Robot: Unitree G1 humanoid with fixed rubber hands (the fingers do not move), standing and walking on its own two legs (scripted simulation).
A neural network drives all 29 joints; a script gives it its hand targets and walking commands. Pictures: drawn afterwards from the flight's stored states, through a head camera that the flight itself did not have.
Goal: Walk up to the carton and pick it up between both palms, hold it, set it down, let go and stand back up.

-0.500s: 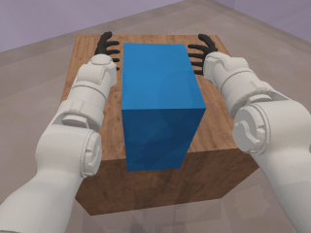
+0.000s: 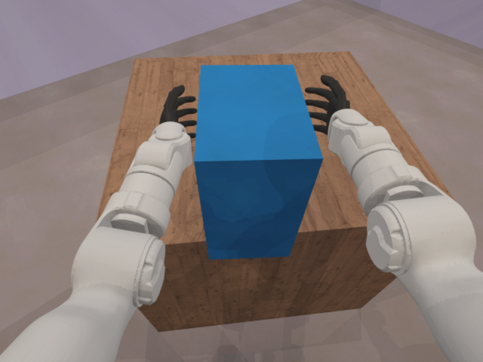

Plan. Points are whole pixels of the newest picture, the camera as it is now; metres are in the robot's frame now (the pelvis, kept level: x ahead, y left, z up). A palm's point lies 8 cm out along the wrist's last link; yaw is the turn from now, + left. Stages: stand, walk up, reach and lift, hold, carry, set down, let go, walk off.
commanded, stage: set down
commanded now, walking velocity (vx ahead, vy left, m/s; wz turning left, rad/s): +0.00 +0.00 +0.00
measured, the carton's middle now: (248, 168) +0.45 +0.00 +0.07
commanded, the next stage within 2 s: none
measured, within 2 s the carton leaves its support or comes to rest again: neither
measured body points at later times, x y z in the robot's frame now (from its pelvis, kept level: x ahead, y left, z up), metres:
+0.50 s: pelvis -0.02 +0.00 -0.01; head +0.03 +0.03 +0.44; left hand +0.46 +0.13 +0.13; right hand +0.46 -0.14 +0.14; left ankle +0.06 +0.12 -0.74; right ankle +0.03 -0.12 -0.74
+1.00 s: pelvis +0.01 +0.00 -0.01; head +0.06 +0.01 +0.44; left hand +0.47 +0.14 +0.12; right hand +0.47 -0.16 +0.11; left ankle +0.06 +0.12 -0.74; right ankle +0.03 -0.12 -0.74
